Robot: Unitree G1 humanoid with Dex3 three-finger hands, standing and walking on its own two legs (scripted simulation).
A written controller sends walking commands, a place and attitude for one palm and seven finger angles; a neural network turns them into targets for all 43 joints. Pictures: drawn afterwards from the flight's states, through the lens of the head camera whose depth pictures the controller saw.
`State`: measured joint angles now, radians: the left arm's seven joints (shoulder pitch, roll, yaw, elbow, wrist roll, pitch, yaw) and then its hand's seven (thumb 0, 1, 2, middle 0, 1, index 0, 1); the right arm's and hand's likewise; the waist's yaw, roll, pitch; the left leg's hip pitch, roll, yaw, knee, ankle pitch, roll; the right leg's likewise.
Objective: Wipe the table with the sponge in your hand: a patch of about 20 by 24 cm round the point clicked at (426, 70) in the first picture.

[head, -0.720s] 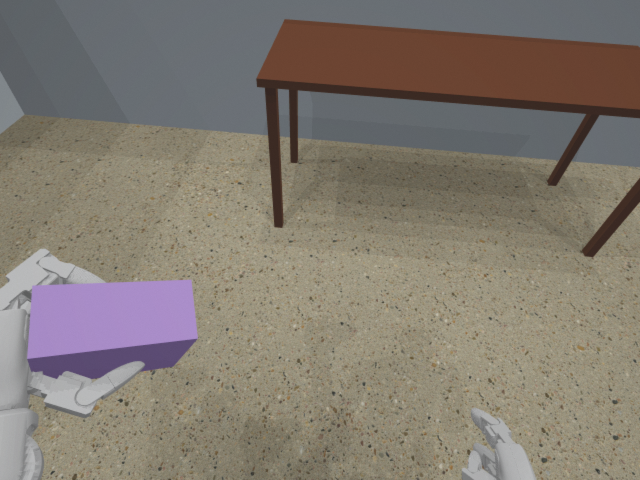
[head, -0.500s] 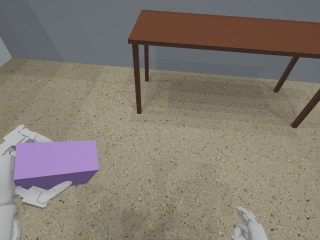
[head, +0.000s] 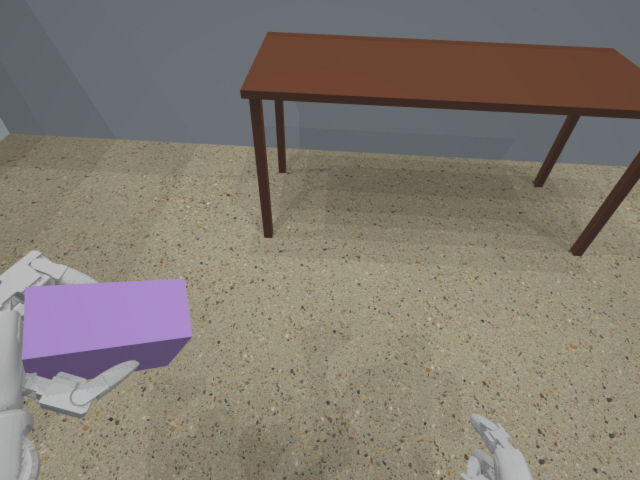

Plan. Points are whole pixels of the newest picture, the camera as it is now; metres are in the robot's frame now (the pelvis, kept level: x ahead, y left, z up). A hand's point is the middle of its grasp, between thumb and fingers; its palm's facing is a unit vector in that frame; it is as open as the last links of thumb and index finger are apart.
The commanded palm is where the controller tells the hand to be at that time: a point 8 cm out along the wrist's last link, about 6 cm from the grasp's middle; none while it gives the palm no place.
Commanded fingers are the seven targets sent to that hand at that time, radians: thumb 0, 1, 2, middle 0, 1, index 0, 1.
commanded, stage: walk to a spot facing it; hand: left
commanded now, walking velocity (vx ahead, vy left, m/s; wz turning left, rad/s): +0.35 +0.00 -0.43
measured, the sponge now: (132, 330) +0.22 +0.21 +0.14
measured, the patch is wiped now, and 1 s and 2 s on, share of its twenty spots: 0.00 0.00 0.00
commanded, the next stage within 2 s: turn to face it in 1.78 s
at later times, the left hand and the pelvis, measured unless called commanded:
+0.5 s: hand (188, 225) +0.35 +0.19 +0.16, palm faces +0.29 -0.87 -0.40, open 10.2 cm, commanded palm +0.31 +0.23 +0.18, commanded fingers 0.00 0.10 1.30 -1.20 -1.60 -1.20 -1.60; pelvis +0.11 -0.02 -0.01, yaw -9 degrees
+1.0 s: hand (318, 152) +0.52 +0.05 +0.17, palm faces +0.13 -0.85 -0.51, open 10.2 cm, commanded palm +0.47 +0.12 +0.18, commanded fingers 0.00 0.10 1.30 -1.20 -1.60 -1.20 -1.60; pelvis +0.25 -0.12 +0.00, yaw -13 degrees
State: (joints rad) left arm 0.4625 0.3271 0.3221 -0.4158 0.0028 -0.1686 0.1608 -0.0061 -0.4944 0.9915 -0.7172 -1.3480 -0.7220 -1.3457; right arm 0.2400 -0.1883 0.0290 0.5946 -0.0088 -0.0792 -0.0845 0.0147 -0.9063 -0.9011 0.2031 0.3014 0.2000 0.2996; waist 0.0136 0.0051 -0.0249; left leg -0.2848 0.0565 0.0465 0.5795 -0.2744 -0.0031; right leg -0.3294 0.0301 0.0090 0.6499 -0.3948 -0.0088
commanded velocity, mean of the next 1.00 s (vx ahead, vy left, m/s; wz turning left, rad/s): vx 0.37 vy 0.00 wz -0.16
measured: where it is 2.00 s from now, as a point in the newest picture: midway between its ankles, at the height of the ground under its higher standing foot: (400, 406)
